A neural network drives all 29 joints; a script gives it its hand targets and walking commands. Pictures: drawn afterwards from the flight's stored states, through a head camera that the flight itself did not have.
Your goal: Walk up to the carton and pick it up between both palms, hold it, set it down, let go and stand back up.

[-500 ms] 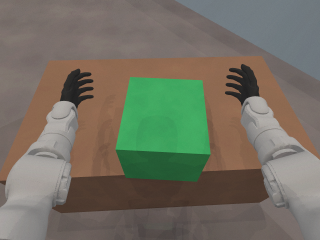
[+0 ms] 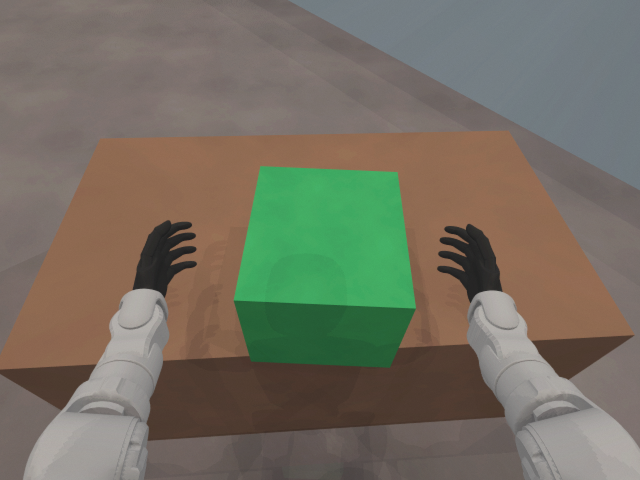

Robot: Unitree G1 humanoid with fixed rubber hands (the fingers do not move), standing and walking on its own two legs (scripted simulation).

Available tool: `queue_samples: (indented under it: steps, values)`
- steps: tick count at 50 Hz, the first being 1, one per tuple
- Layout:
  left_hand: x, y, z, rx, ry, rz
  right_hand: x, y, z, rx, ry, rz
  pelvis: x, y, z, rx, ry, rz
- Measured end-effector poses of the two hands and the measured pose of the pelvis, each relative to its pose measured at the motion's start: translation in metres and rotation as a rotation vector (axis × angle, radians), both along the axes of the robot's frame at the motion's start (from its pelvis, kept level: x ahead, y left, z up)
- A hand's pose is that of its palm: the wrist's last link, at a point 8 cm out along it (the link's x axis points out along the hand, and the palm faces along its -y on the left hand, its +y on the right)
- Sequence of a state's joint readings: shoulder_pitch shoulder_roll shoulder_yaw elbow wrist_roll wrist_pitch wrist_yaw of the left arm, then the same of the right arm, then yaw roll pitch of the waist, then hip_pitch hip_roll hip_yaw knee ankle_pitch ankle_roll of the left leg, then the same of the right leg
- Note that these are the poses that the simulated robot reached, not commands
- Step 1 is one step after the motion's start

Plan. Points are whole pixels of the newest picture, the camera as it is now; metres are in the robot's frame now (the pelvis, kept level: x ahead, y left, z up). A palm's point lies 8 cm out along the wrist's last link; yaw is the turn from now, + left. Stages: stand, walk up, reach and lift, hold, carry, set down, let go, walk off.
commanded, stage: set down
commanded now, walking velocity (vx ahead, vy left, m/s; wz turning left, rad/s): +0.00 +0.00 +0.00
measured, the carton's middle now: (324, 266) +0.49 +0.07 -0.10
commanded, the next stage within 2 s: let go in 1.90 s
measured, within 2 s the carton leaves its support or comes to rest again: neither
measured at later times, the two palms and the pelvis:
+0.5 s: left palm (149, 348) +0.27 +0.27 -0.02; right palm (492, 369) +0.30 -0.17 -0.02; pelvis +0.00 +0.01 +0.00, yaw +0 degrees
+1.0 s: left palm (166, 383) +0.23 +0.24 -0.04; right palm (514, 431) +0.23 -0.19 -0.04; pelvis +0.01 -0.01 +0.00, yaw -1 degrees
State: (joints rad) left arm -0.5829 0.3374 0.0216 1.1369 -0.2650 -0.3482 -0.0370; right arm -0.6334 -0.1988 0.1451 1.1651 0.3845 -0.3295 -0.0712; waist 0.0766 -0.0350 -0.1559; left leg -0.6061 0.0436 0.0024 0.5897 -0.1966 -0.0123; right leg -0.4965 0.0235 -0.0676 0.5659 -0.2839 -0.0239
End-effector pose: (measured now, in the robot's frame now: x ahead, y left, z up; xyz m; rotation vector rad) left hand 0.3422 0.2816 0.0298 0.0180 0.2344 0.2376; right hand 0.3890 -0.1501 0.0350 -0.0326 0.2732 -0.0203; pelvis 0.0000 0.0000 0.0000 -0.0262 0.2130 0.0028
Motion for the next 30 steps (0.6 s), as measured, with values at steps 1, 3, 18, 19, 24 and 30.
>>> queue_samples:
  steps: [1, 3, 18, 19, 24, 30]
  values:
    - [-0.002, -0.001, -0.001, 0.002, -0.006, -0.003, -0.003, -0.001, -0.002, 0.001, -0.002, 0.000, 0.000, 0.000, 0.000, 0.000, -0.004, 0.000]
    - [-0.007, -0.003, -0.004, 0.005, -0.007, -0.011, -0.010, -0.003, -0.006, 0.000, 0.000, -0.001, 0.000, 0.001, 0.000, -0.001, -0.017, 0.001]
    - [-0.052, -0.005, -0.038, 0.006, 0.012, -0.011, -0.064, -0.016, -0.042, 0.006, 0.005, -0.012, 0.002, 0.005, -0.003, 0.002, -0.076, 0.003]
    - [-0.055, -0.005, -0.039, 0.008, 0.013, -0.012, -0.068, -0.016, -0.044, 0.007, 0.004, -0.012, 0.002, 0.005, -0.003, 0.003, -0.081, 0.003]
    - [-0.070, -0.008, -0.044, 0.011, 0.015, -0.016, -0.088, -0.019, -0.052, 0.010, 0.002, -0.009, 0.004, 0.005, -0.003, 0.004, -0.107, 0.000]
    - [-0.083, -0.012, -0.052, 0.006, 0.025, -0.014, -0.108, -0.025, -0.058, 0.002, 0.003, -0.010, 0.003, 0.004, -0.004, 0.009, -0.130, -0.001]
